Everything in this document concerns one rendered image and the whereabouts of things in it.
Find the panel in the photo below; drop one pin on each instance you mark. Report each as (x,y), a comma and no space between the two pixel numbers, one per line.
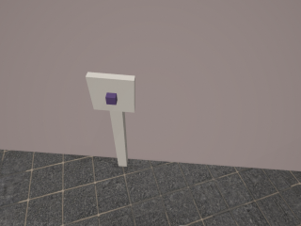
(124,86)

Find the button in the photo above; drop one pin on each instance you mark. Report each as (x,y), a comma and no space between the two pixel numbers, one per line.
(111,98)

